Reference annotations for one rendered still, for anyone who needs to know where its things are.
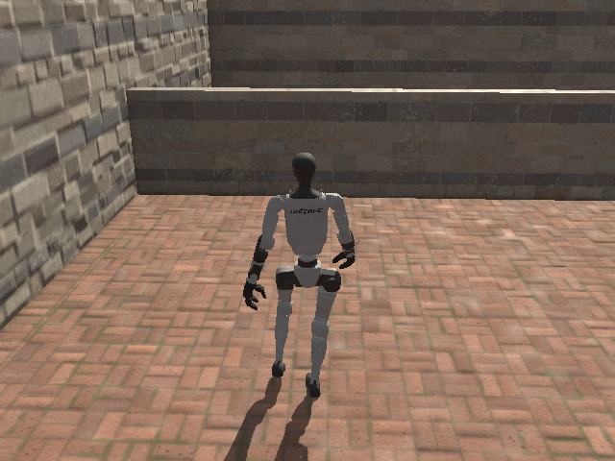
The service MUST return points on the right robot forearm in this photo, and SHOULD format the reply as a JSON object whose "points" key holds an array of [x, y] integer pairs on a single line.
{"points": [[349, 248]]}

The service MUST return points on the robot right upper arm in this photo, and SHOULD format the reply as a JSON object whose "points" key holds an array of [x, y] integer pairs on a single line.
{"points": [[335, 202]]}

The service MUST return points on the robot torso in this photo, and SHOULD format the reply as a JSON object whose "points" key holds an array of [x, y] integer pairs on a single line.
{"points": [[306, 222]]}

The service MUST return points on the left robot forearm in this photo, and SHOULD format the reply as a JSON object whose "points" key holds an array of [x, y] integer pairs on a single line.
{"points": [[257, 263]]}

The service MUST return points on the robot right hand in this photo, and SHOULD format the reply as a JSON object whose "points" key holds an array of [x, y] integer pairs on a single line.
{"points": [[349, 262]]}

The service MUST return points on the robot head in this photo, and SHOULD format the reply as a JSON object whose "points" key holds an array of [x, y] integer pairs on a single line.
{"points": [[304, 165]]}

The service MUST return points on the robot left hand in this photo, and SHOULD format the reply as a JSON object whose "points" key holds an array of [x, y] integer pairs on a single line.
{"points": [[248, 294]]}

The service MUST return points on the robot left upper arm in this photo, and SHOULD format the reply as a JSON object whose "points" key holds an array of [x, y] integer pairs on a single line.
{"points": [[271, 217]]}

